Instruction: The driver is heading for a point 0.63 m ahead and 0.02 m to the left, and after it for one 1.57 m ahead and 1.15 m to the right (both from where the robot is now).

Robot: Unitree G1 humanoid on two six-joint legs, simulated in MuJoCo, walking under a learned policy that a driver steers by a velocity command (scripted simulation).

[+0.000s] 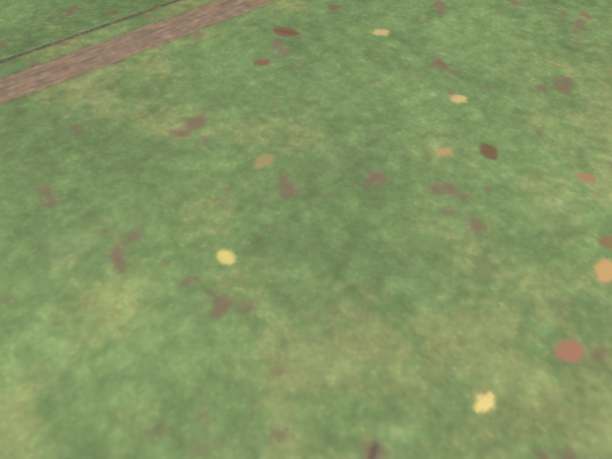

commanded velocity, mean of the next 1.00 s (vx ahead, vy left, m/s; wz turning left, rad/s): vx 0.50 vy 0.00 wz -0.06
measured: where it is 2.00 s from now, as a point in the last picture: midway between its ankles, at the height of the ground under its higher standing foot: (379, 241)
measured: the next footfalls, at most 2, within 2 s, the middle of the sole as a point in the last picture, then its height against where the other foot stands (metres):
right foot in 0.44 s outside the picture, level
left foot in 0.98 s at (267, 356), level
